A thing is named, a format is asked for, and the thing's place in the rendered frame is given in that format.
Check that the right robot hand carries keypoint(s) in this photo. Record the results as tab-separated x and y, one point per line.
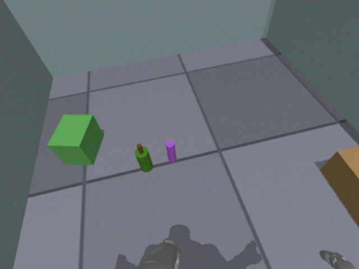
336	260

